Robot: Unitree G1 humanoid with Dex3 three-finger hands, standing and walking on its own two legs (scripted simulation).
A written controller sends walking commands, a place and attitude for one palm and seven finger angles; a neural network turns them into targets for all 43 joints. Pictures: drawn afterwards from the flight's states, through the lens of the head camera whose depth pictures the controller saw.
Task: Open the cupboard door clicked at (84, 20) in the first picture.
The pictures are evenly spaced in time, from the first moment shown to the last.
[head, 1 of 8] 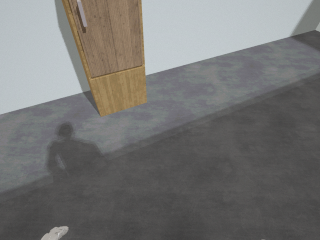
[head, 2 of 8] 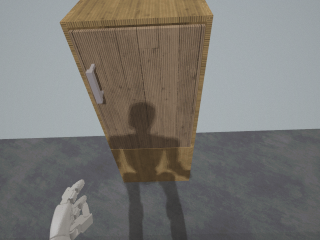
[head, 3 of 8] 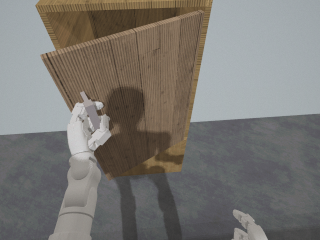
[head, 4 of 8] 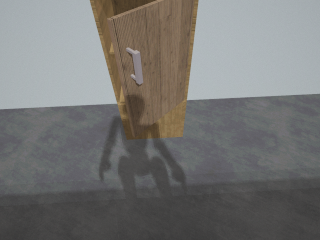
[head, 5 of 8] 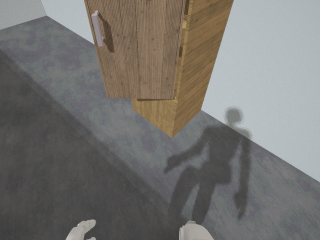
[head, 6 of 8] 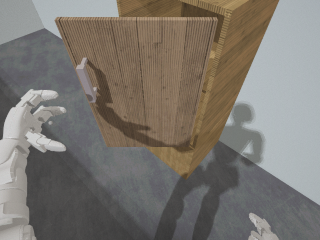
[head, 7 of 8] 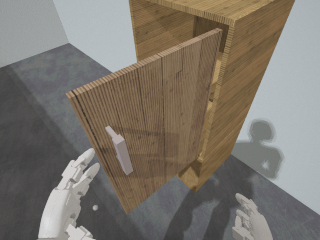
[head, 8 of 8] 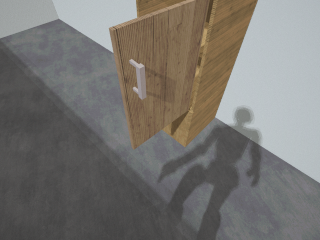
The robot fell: no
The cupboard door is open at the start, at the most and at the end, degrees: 0 86 85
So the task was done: yes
